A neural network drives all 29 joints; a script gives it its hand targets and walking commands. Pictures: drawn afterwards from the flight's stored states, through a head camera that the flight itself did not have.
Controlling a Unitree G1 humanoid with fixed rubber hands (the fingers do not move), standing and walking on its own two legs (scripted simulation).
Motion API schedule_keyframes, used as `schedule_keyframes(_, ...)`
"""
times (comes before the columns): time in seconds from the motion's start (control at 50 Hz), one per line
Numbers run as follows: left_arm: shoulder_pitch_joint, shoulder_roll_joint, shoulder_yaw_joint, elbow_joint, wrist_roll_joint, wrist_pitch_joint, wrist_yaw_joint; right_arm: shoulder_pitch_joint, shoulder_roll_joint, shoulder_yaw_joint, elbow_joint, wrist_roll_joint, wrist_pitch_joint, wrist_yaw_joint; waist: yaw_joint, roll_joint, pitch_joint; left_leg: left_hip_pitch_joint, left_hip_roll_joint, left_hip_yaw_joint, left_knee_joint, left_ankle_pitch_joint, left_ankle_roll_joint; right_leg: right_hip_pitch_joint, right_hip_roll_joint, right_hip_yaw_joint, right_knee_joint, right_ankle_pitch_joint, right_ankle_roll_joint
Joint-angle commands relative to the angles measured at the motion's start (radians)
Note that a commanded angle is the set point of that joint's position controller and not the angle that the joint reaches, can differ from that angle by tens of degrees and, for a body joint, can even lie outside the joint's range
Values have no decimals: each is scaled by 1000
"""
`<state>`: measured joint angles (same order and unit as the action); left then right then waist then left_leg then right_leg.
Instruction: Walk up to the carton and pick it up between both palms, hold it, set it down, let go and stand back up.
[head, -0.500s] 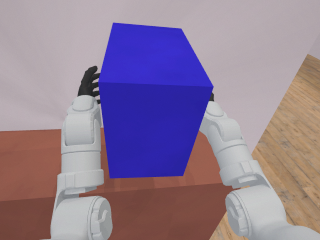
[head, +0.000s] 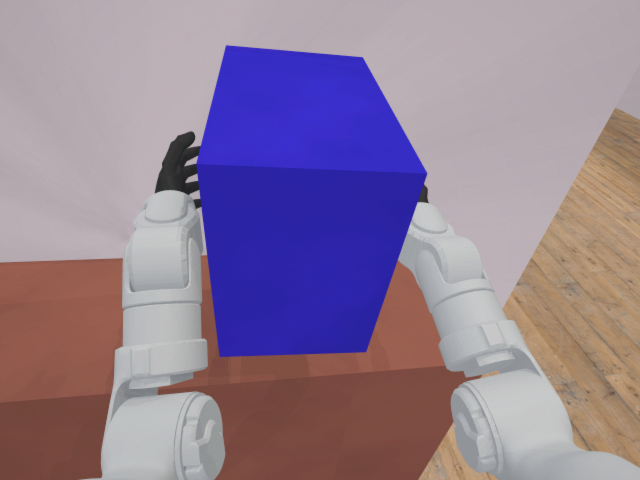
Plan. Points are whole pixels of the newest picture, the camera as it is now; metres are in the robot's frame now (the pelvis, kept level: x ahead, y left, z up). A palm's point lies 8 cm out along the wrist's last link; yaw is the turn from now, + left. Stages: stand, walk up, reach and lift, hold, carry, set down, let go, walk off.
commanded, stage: hold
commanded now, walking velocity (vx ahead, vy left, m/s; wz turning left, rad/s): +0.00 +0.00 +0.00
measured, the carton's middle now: (295, 197) +0.42 +0.00 +0.19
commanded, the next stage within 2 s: set down in 0.22 s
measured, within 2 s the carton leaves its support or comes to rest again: neither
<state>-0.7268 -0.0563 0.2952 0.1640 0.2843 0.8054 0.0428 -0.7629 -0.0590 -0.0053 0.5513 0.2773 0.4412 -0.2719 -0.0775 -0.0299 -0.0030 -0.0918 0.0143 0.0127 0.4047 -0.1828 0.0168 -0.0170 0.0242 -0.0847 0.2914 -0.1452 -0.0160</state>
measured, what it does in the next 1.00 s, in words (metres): stands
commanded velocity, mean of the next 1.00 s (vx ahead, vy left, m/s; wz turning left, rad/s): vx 0.00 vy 0.00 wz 0.00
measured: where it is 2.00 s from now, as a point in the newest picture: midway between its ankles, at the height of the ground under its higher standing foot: outside the picture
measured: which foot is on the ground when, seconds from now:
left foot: down 0.00-1.00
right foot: down 0.00-1.00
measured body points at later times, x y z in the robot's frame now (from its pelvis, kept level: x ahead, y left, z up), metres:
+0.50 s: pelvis +0.00 +0.00 +0.00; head -0.05 +0.03 +0.45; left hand +0.39 +0.14 +0.23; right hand +0.39 -0.14 +0.20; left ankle +0.03 +0.10 -0.75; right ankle +0.02 -0.11 -0.75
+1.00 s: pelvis +0.02 +0.00 +0.00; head +0.01 +0.03 +0.45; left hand +0.42 +0.13 +0.16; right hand +0.41 -0.14 +0.13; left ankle +0.03 +0.10 -0.75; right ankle +0.02 -0.11 -0.75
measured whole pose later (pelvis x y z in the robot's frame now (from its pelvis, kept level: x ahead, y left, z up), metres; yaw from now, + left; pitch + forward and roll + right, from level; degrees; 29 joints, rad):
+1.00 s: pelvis +0.02 +0.00 +0.00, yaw +1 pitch -5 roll -2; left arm -0.68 -0.10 0.26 0.35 0.30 0.43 0.06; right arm -0.64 0.01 -0.14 0.71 0.07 0.01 -0.19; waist -0.04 -0.06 0.06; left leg -0.11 0.01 0.00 0.38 -0.19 0.01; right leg -0.03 0.02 -0.10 0.25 -0.14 -0.02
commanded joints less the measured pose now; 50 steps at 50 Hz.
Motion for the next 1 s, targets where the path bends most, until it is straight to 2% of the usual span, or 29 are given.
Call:
schedule_keyframes(0.0,-731,-628,-569,-106,-177,-73,-129,-995,710,373,-442,98,-85,82,-12,70,-513,178,-40,-36,-27,264,-30,60,43,37,-23,151,62)
schedule_keyframes(0.22,-734,-629,-569,-108,-178,-75,-130,-997,711,373,-443,97,-86,82,-12,70,-513,178,-41,-36,-27,265,-30,59,43,36,-23,151,62)
schedule_keyframes(0.3,-764,-632,-556,-95,-174,-108,-138,-1012,708,349,-430,70,-124,94,-10,68,-508,185,-43,-35,-34,251,-27,48,37,25,-26,141,67)
schedule_keyframes(0.36,-773,-627,-497,-14,-139,-159,-153,-1008,685,276,-356,-6,-190,119,-2,56,-473,191,-40,-23,-66,176,-13,32,28,8,-41,89,70)
schedule_keyframes(0.44,-705,-580,-367,138,-59,-231,-186,-920,622,125,-189,-166,-304,167,10,39,-380,175,-30,13,-135,37,2,44,12,-19,-60,10,61)
schedule_keyframes(0.48,-662,-559,-324,171,-29,-256,-199,-876,596,78,-138,-222,-360,184,18,38,-354,172,-31,30,-143,45,0,77,8,-31,-60,21,58)
schedule_keyframes(0.52,-626,-552,-313,181,-14,-271,-206,-860,581,71,-126,-246,-406,190,24,36,-354,183,-32,40,-130,108,-4,107,10,-41,-58,65,55)
schedule_keyframes(0.64,-574,-611,-414,117,-40,-312,-202,-916,579,183,-260,-216,-522,182,25,30,-480,230,-30,42,-46,365,-27,179,19,-47,-33,288,44)
schedule_keyframes(0.72,-592,-648,-511,56,-86,-365,-171,-926,592,238,-343,-204,-567,183,18,48,-595,257,-20,24,-12,444,-43,168,20,-43,-20,350,32)
schedule_keyframes(0.84,-604,-651,-581,47,-112,-426,-120,-870,599,252,-323,-214,-571,189,14,69,-656,263,-9,-5,2,441,-50,116,16,-35,-13,343,26)
schedule_keyframes(0.98,-562,-629,-511,142,-87,-428,-123,-825,593,222,-208,-212,-536,188,36,48,-570,192,-19,-6,-31,360,-36,136,6,-17,-14,349,43)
